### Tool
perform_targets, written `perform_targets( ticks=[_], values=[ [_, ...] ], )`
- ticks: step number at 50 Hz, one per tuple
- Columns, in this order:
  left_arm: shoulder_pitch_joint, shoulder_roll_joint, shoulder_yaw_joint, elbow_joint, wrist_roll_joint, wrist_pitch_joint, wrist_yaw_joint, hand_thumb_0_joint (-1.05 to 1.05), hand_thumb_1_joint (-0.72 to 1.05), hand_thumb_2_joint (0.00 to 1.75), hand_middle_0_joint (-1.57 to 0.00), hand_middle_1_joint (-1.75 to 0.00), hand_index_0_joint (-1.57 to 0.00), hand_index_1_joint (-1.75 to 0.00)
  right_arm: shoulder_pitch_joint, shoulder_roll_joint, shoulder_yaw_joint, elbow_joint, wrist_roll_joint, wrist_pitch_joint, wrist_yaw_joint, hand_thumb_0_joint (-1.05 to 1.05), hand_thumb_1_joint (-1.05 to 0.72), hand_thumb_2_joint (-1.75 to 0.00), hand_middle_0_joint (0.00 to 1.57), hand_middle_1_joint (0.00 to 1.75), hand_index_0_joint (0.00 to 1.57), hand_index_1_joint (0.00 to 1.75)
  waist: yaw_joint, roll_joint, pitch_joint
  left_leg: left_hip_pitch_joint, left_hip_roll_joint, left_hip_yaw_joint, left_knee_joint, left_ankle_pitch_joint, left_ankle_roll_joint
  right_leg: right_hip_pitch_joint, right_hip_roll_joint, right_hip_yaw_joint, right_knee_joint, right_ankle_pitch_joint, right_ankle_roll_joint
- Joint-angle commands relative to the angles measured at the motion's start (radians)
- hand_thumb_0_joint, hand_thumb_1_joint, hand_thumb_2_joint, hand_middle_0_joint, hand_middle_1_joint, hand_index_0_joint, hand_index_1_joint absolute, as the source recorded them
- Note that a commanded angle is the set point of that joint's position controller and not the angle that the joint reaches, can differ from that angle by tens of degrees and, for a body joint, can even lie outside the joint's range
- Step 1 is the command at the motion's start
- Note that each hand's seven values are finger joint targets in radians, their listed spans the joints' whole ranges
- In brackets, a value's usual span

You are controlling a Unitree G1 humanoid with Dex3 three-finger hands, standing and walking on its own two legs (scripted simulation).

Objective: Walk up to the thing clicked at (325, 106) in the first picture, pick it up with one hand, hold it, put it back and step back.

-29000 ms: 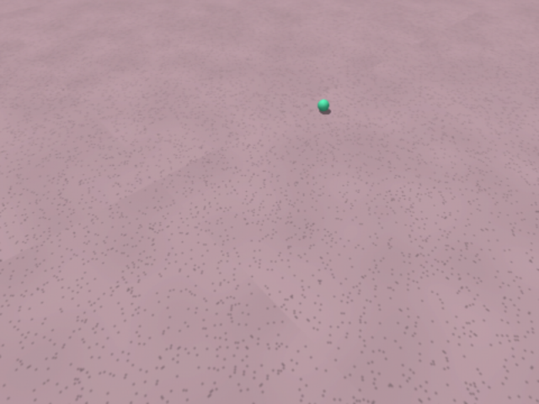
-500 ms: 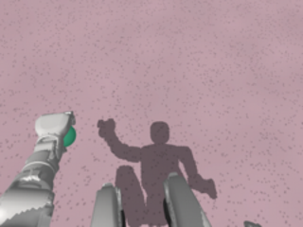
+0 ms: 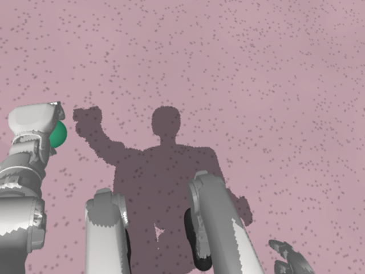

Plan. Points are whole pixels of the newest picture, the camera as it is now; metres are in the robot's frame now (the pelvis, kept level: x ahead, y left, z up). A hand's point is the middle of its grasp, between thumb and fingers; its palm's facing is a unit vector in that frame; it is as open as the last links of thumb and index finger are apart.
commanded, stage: crouch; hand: left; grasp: from above
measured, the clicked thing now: (49, 133) +0.47 +0.25 -0.19
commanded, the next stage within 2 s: lower in 0.70 s
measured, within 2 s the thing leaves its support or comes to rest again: neither
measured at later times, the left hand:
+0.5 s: hand (57, 136) +0.47 +0.25 -0.24, palm faces -0.46 -0.03 -0.89, open 10.0 cm
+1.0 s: hand (61, 135) +0.49 +0.25 -0.28, palm faces -0.47 -0.04 -0.88, open 9.9 cm
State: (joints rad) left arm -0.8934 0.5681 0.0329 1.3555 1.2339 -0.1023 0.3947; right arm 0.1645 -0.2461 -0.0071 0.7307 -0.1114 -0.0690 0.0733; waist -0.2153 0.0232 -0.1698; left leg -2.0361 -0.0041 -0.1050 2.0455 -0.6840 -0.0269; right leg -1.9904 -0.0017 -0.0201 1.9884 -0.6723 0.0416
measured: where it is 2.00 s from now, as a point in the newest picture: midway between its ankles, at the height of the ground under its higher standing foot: (162, 259)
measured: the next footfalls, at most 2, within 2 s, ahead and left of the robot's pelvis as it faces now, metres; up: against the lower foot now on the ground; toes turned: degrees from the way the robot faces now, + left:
none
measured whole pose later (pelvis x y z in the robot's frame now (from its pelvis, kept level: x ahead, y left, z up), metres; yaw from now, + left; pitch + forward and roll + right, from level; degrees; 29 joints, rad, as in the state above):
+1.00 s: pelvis -0.01 +0.00 -0.10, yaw -4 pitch +36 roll -8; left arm -1.07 0.76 0.08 1.55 1.28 -0.16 0.40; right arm 0.17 -0.28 0.10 0.73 -0.15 -0.07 0.14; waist -0.30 -0.01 -0.03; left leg -2.30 -0.01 -0.16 2.38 -0.71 -0.04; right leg -2.24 0.03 -0.05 2.29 -0.67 0.06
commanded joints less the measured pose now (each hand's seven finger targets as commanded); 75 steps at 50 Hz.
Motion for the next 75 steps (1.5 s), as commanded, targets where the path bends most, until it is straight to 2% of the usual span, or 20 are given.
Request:
perform_targets(
  ticks=[1, 5, 8, 11, 12, 15, 22, 26, 35, 39, 42, 46, 50, 54, 60, 61, 63, 66, 73, 75],
  values=[
    [-0.394, 0.248, 0.031, -0.154, -0.007, 0.001, 0.047, 0.00, 0.53, 0.93, -0.88, -0.91, -0.91, -0.88, 0.220, -0.215, -0.076, -0.020, 0.000, -0.008, 0.000, 0.00, -0.91, -0.90, 0.20, 0.30, 0.20, 0.30, -0.017, 0.252, -0.694, 0.539, -0.006, 0.080, -0.181, 0.251, 0.045, 0.310, 0.020, -0.069, -0.183, 0.275, -0.075],
    [-0.396, 0.253, 0.033, -0.143, -0.007, -0.004, 0.036, 0.00, 0.53, 0.93, -0.88, -0.91, -0.91, -0.88, 0.226, -0.220, -0.070, -0.015, -0.005, -0.003, 0.010, 0.00, -0.91, -0.90, 0.20, 0.30, 0.20, 0.30, -0.020, 0.263, -0.694, 0.506, -0.005, 0.079, -0.140, 0.270, 0.043, 0.287, 0.023, -0.076, -0.137, 0.288, -0.075],
    [-0.424, 0.292, 0.044, -0.147, -0.006, -0.013, 0.027, 0.00, 0.54, 0.92, -0.89, -0.89, -0.92, -0.86, 0.229, -0.233, -0.071, -0.015, -0.002, 0.003, 0.016, 0.00, -0.91, -0.90, 0.20, 0.30, 0.20, 0.30, -0.029, 0.257, -0.682, 0.474, -0.005, 0.078, -0.108, 0.272, 0.046, 0.264, 0.025, -0.076, -0.113, 0.296, -0.073],
    [-0.406, 0.280, 0.044, -0.124, -0.001, -0.020, 0.025, 0.00, 0.53, 0.90, -0.89, -0.88, -0.92, -0.85, 0.236, -0.235, -0.067, -0.012, -0.006, 0.006, 0.025, 0.00, -0.91, -0.90, 0.20, 0.30, 0.20, 0.30, -0.030, 0.270, -0.651, 0.457, -0.005, 0.078, -0.094, 0.265, 0.043, 0.236, 0.025, -0.081, -0.094, 0.285, -0.074],
    [-0.437, 0.315, 0.058, -0.145, -0.001, -0.027, 0.026, 0.00, 0.55, 0.90, -0.89, -0.89, -0.92, -0.85, 0.238, -0.236, -0.066, -0.014, -0.007, 0.007, 0.029, 0.00, -0.91, -0.90, 0.20, 0.30, 0.20, 0.30, -0.032, 0.264, -0.670, 0.450, -0.004, 0.075, -0.087, 0.259, 0.044, 0.245, 0.028, -0.085, -0.081, 0.282, -0.075],
    [-0.425, 0.312, 0.057, -0.120, 0.010, -0.036, 0.027, 0.00, 0.56, 0.90, -0.90, -0.89, -0.93, -0.86, 0.249, -0.242, -0.059, -0.011, -0.011, 0.009, 0.037, 0.00, -0.92, -0.90, 0.20, 0.30, 0.20, 0.30, -0.034, 0.267, -0.676, 0.444, -0.006, 0.075, -0.067, 0.275, 0.043, 0.238, 0.026, -0.087, -0.059, 0.296, -0.074],
    [-0.488, 0.363, 0.078, -0.063, 0.031, -0.050, 0.054, 0.00, 0.57, 0.92, -0.92, -0.88, -0.94, -0.85, 0.248, -0.254, -0.044, -0.001, -0.020, 0.008, 0.045, 0.00, -0.92, -0.90, 0.20, 0.30, 0.20, 0.30, -0.047, 0.290, -0.626, 0.383, -0.007, 0.074, -0.035, 0.196, 0.043, 0.153, 0.029, -0.099, -0.016, 0.231, -0.078],
    [-0.506, 0.360, 0.071, -0.027, 0.034, -0.058, 0.059, 0.00, 0.57, 0.88, -0.91, -0.86, -0.93, -0.83, 0.250, -0.263, -0.030, 0.003, -0.030, 0.003, 0.047, 0.00, -0.91, -0.90, 0.20, 0.30, 0.20, 0.30, -0.073, 0.283, -0.605, 0.341, -0.010, 0.072, -0.012, 0.151, 0.047, 0.131, 0.029, -0.109, -0.003, 0.197, -0.075],
    [-0.526, 0.422, 0.081, -0.012, 0.028, -0.055, 0.056, 0.00, 0.59, 0.89, -0.94, -0.85, -0.96, -0.83, 0.249, -0.278, -0.009, 0.008, -0.032, 0.000, 0.049, 0.00, -0.92, -0.90, 0.20, 0.30, 0.20, 0.30, -0.072, 0.298, -0.623, 0.302, -0.009, 0.078, 0.042, 0.184, 0.050, 0.141, 0.037, -0.115, 0.038, 0.236, -0.073],
    [-0.527, 0.413, 0.067, -0.009, 0.030, -0.058, 0.056, 0.00, 0.62, 0.89, -0.96, -0.85, -0.98, -0.83, 0.246, -0.272, 0.007, 0.006, -0.037, 0.005, 0.050, 0.00, -0.92, -0.90, 0.20, 0.30, 0.20, 0.30, -0.082, 0.295, -0.602, 0.258, -0.008, 0.080, 0.067, 0.187, 0.053, 0.155, 0.041, -0.115, 0.050, 0.250, -0.068],
    [-0.513, 0.446, 0.083, -0.008, 0.030, -0.054, 0.057, 0.00, 0.56, 0.91, -0.95, -0.81, -0.96, -0.81, 0.247, -0.283, 0.007, 0.007, -0.033, 0.008, 0.051, 0.00, -0.91, -0.90, 0.20, 0.30, 0.20, 0.30, -0.074, 0.294, -0.608, 0.263, -0.009, 0.077, 0.072, 0.200, 0.052, 0.154, 0.042, -0.119, 0.059, 0.260, -0.068],
    [-0.526, 0.417, 0.057, 0.035, 0.036, -0.062, 0.051, 0.00, 0.57, 0.91, -0.96, -0.82, -0.97, -0.81, 0.251, -0.284, 0.023, 0.011, -0.039, 0.005, 0.058, 0.00, -0.91, -0.90, 0.20, 0.30, 0.20, 0.30, -0.109, 0.270, -0.547, 0.217, -0.006, 0.068, 0.109, 0.199, 0.057, 0.133, 0.047, -0.128, 0.075, 0.268, -0.065],
    [-0.533, 0.467, 0.079, 0.034, 0.041, -0.069, 0.068, 0.00, 0.61, 0.87, -0.96, -0.84, -0.98, -0.82, 0.242, -0.296, 0.032, 0.001, -0.047, -0.001, 0.060, 0.00, -0.91, -0.90, 0.20, 0.30, 0.20, 0.30, -0.105, 0.299, -0.550, 0.219, -0.006, 0.067, 0.119, 0.190, 0.054, 0.126, 0.048, -0.137, 0.094, 0.254, -0.066],
    [-0.551, 0.468, 0.080, 0.023, 0.048, -0.077, 0.085, 0.00, 0.61, 0.85, -0.95, -0.85, -0.98, -0.82, 0.235, -0.302, 0.036, -0.002, -0.052, -0.002, 0.063, 0.00, -0.91, -0.90, 0.20, 0.30, 0.20, 0.30, -0.112, 0.363, -0.554, 0.250, -0.005, 0.058, 0.116, 0.194, 0.042, 0.093, 0.051, -0.152, 0.120, 0.251, -0.073],
    [-0.514, 0.453, 0.070, 0.061, 0.057, -0.064, 0.105, 0.00, 0.64, 0.85, -0.98, -0.83, -1.00, -0.80, 0.233, -0.307, 0.042, -0.003, -0.058, -0.008, 0.072, 0.00, -0.92, -0.90, 0.20, 0.30, 0.20, 0.30, -0.130, 0.364, -0.533, 0.257, -0.002, 0.049, 0.140, 0.218, 0.041, 0.071, 0.053, -0.162, 0.142, 0.274, -0.073],
    [-0.551, 0.472, 0.085, 0.032, 0.053, -0.065, 0.109, 0.00, 0.63, 0.88, -0.98, -0.80, -0.99, -0.78, 0.239, -0.320, 0.040, -0.004, -0.059, -0.011, 0.072, 0.00, -0.90, -0.90, 0.20, 0.30, 0.20, 0.30, -0.139, 0.373, -0.527, 0.261, -0.003, 0.044, 0.139, 0.220, 0.037, 0.050, 0.050, -0.168, 0.147, 0.271, -0.075],
    [-0.526, 0.459, 0.070, 0.064, 0.053, -0.061, 0.113, 0.00, 0.60, 0.85, -0.96, -0.78, -0.97, -0.76, 0.229, -0.313, 0.049, -0.002, -0.059, -0.013, 0.076, 0.00, -0.90, -0.90, 0.20, 0.30, 0.20, 0.30, -0.133, 0.395, -0.534, 0.273, 0.001, 0.042, 0.145, 0.229, 0.038, 0.055, 0.057, -0.169, 0.153, 0.281, -0.074],
    [-0.531, 0.480, 0.074, 0.083, 0.051, -0.057, 0.125, 0.00, 0.61, 0.82, -0.95, -0.78, -0.97, -0.76, 0.231, -0.318, 0.062, -0.004, -0.065, -0.019, 0.084, 0.00, -0.90, -0.90, 0.20, 0.30, 0.20, 0.30, -0.147, 0.372, -0.519, 0.235, 0.001, 0.040, 0.166, 0.233, 0.042, 0.074, 0.059, -0.171, 0.160, 0.291, -0.073],
    [-0.535, 0.537, 0.114, 0.098, 0.062, -0.069, 0.145, 0.00, 0.65, 0.83, -0.97, -0.81, -1.00, -0.78, 0.231, -0.343, 0.081, -0.024, -0.079, -0.039, 0.096, 0.00, -0.90, -0.90, 0.20, 0.30, 0.20, 0.30, -0.171, 0.373, -0.480, 0.213, 0.003, 0.032, 0.187, 0.223, 0.042, 0.079, 0.062, -0.189, 0.168, 0.280, -0.071],
    [-0.519, 0.552, 0.126, 0.126, 0.062, -0.074, 0.150, 0.00, 0.64, 0.83, -0.97, -0.80, -0.99, -0.78, 0.226, -0.358, 0.085, -0.031, -0.083, -0.044, 0.097, 0.00, -0.90, -0.90, 0.20, 0.30, 0.20, 0.30, -0.166, 0.356, -0.461, 0.186, 0.002, 0.029, 0.198, 0.209, 0.044, 0.078, 0.064, -0.192, 0.162, 0.265, -0.075]
  ],
)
